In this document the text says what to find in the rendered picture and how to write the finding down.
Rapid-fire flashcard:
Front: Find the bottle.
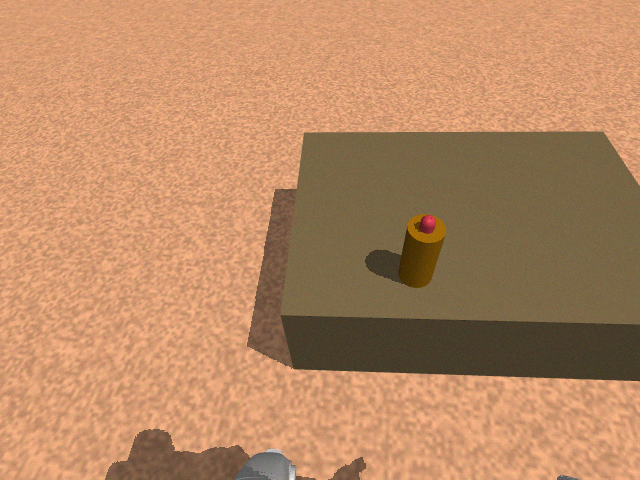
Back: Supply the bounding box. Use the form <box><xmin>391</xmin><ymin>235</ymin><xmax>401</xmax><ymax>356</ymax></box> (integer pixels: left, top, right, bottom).
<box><xmin>398</xmin><ymin>214</ymin><xmax>446</xmax><ymax>288</ymax></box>

